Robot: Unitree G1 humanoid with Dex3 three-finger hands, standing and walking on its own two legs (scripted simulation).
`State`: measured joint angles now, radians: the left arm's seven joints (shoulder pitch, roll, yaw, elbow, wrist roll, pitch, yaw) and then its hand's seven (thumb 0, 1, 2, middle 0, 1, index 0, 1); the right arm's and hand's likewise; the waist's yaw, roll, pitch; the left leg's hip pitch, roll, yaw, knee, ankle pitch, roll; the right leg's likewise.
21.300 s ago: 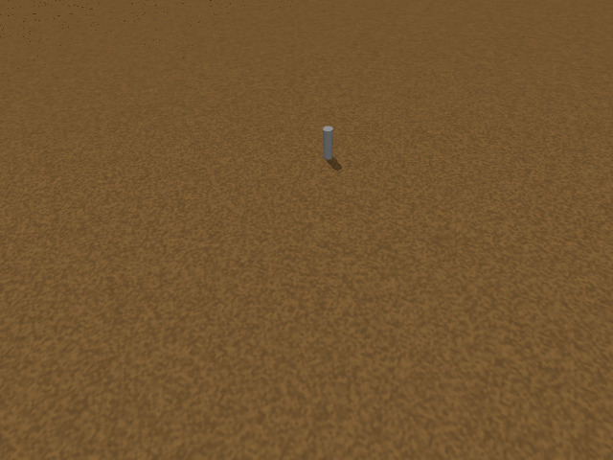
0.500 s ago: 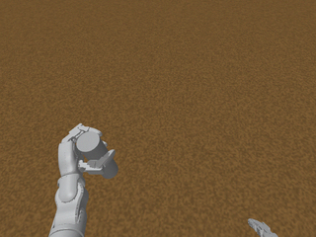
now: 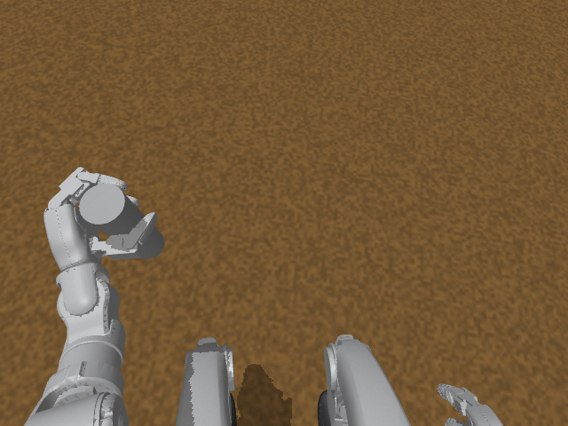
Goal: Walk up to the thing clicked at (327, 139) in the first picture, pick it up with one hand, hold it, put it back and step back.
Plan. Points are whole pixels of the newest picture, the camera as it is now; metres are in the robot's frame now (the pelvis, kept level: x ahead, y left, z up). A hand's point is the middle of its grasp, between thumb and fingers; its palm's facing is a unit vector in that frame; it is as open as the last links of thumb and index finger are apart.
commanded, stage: crouch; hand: left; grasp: from the side
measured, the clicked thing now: (129, 227) +0.42 +0.23 -0.05
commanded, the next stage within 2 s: lower in 1.30 s
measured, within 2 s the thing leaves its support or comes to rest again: neither
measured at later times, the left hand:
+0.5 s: hand (148, 243) +0.46 +0.25 -0.22, palm faces +0.30 -0.95 -0.04, open 8.2 cm
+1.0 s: hand (155, 249) +0.48 +0.27 -0.31, palm faces +0.30 -0.95 -0.04, open 8.1 cm
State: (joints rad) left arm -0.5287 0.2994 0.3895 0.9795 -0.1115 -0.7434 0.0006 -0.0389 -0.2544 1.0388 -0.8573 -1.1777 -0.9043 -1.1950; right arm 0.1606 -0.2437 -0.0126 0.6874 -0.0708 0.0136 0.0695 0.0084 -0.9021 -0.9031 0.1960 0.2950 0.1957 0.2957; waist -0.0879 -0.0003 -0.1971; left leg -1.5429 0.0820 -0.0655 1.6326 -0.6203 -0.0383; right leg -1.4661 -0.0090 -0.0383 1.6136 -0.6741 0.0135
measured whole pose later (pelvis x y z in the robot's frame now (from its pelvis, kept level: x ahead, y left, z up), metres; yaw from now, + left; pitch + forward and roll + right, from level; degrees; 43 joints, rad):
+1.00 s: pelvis -0.05 +0.01 -0.25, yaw -8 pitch +28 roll -9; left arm -0.82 0.72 0.68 1.22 -0.04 -0.70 -0.12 -0.03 -0.26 1.08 -0.84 -1.21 -0.88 -1.23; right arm 0.06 -0.31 0.20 0.67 -0.19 0.09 0.10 0.00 -0.90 -0.90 0.20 0.30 0.20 0.30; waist -0.22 -0.08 0.07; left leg -2.29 0.06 -0.25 2.47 -0.68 -0.06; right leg -2.17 0.05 -0.10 2.39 -0.72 0.04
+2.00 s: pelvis -0.05 +0.02 -0.27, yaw -14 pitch +20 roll -15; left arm -0.83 0.97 0.67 1.41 -0.04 -0.85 -0.06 -0.03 -0.27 1.09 -0.85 -1.19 -0.90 -1.21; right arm -0.07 -0.36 0.44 0.56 -0.29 0.13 0.10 0.00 -0.91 -0.90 0.20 0.30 0.20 0.30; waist -0.29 -0.22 0.25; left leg -2.27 0.06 -0.37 2.60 -0.71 -0.05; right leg -2.11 0.09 -0.18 2.43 -0.71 0.07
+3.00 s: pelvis -0.05 +0.03 -0.27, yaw -16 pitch +16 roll -17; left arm -0.83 1.03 0.62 1.50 -0.06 -0.95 0.01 -0.03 -0.19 0.84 -0.91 -1.01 -0.95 -1.01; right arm -0.17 -0.36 0.54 0.51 -0.33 0.15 0.09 0.00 -0.90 -0.89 0.20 0.30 0.20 0.30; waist -0.29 -0.28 0.29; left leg -2.25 0.06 -0.42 2.63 -0.72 -0.04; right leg -2.06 0.12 -0.22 2.40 -0.68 0.09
